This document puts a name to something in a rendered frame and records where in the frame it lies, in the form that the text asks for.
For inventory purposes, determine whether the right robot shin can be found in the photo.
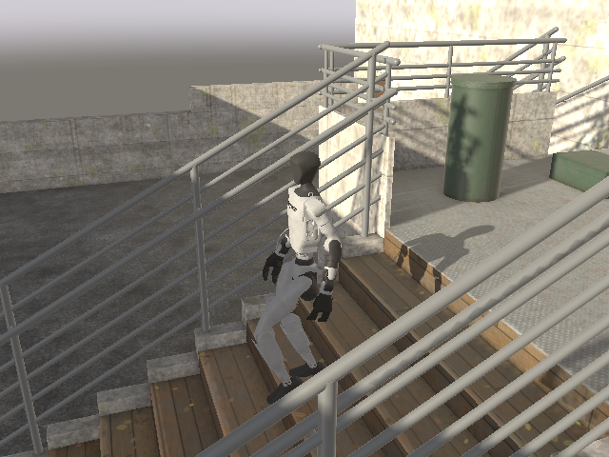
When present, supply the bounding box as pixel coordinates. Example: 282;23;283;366
280;324;317;368

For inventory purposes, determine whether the robot right thigh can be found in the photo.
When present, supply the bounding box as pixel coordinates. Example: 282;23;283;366
276;261;302;333

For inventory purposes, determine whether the robot right hand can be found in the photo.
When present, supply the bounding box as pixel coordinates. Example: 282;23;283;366
263;252;284;284

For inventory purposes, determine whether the robot right forearm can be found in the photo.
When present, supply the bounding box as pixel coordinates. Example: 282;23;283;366
275;231;291;257

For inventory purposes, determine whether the robot left forearm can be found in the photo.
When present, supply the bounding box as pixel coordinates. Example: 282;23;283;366
320;240;342;295

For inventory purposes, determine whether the robot left hand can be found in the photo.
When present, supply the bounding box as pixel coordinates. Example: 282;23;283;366
306;293;333;322

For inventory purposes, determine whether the robot left upper arm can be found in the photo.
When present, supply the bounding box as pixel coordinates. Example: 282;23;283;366
304;197;342;252

